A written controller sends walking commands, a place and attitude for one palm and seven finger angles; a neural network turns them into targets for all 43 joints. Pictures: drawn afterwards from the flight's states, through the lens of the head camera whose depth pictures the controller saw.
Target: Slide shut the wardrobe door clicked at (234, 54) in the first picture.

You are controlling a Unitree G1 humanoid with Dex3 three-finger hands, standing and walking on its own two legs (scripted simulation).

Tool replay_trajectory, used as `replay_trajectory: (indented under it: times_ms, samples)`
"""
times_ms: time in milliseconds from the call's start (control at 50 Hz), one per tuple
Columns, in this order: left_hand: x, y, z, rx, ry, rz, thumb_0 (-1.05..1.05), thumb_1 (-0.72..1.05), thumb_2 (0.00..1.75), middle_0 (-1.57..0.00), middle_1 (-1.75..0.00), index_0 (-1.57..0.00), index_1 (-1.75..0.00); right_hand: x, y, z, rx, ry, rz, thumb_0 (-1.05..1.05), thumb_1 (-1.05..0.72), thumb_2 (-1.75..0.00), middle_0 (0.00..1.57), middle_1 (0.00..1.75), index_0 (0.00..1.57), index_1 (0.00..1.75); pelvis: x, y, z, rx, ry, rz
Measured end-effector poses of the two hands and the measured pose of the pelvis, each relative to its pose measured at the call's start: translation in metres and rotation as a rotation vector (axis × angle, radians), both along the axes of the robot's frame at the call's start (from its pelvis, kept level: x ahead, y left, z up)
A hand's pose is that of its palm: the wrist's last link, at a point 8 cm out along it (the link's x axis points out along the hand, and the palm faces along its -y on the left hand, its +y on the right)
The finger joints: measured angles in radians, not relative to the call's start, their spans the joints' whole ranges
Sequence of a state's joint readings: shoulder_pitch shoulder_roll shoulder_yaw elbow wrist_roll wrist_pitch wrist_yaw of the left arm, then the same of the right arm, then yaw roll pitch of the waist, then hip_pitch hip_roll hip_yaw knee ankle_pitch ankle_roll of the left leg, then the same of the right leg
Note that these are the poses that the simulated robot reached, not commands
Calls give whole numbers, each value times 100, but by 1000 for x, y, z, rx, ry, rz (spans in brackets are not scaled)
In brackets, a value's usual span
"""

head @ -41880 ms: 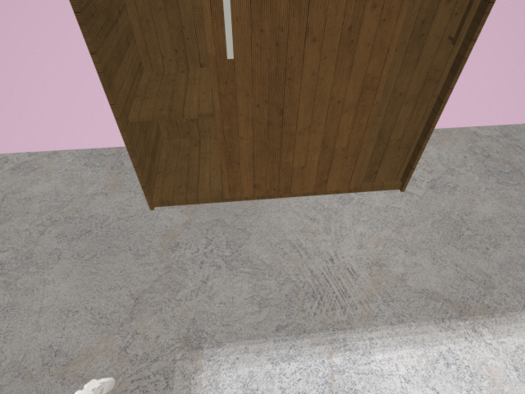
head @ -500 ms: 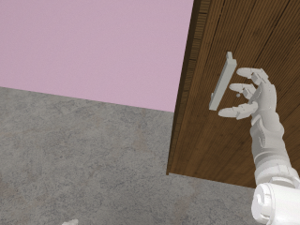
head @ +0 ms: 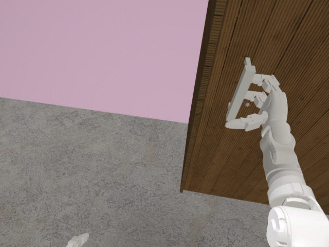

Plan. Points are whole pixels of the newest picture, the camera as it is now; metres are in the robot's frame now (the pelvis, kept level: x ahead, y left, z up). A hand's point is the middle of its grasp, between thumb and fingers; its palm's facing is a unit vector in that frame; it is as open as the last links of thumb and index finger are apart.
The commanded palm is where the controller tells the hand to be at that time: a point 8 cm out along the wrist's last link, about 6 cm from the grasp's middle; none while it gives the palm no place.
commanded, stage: slide the fingers in behind the handle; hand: right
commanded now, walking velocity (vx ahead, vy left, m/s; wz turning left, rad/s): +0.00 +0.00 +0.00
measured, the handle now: (238, 91) +0.49 -0.12 +0.12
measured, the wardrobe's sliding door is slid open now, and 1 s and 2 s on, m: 0.00 0.00 0.00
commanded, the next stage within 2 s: grip the handle and tug to test in 1.16 s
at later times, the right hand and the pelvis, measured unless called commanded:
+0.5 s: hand (241, 105) +0.44 -0.13 +0.12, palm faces +0.04 +1.00 -0.01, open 14.0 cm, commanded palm +0.41 -0.17 +0.13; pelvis +0.01 +0.01 +0.00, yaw -1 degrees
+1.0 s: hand (237, 103) +0.45 -0.12 +0.12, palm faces +0.05 +1.00 +0.00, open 13.9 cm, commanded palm +0.42 -0.16 +0.13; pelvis +0.00 +0.01 +0.00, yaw +0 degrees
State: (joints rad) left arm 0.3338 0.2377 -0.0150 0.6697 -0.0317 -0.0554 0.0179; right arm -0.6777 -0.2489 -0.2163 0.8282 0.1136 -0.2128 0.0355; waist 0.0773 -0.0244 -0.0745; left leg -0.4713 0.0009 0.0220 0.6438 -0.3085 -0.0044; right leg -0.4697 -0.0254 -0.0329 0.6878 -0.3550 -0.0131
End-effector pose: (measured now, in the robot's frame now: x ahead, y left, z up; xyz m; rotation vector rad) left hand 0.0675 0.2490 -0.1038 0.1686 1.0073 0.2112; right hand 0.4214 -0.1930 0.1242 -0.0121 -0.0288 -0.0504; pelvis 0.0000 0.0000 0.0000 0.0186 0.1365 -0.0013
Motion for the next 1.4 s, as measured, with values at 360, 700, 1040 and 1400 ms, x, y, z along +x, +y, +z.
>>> replay_trajectory:
  times_ms: [360, 700, 1040, 1400]
  samples:
    - [9, 8, 1, -6, -4, -1, 1, 91, 89, -21, -30, -20, -30, -2, 12, -1, 8, 1, -6, -1, 50, -30, 30, 120, 30, 120, 7, 8, 2, -4, -6, 2]
    - [9, 7, -1, -8, 1, -13, 1, 91, 89, -21, -30, -20, -30, 3, 33, -5, 14, 21, 16, -1, 50, -30, 31, 121, 31, 121, 3, 9, 1, -6, -2, -6]
    - [-9, 6, -3, -9, 31, 11, 1, 91, 89, -21, -30, -20, -30, 0, 24, -1, 4, 8, 8, -1, 50, -30, 31, 121, 31, 121, 2, 6, 1, -3, -6, 0]
    - [-4, 0, -4, -18, 20, -1, 1, 91, 89, -21, -30, -20, -30, 3, 35, -5, -1, 13, 6, -1, 44, -33, 32, 122, 32, 122, 1, 4, 1, -6, 0, 2]
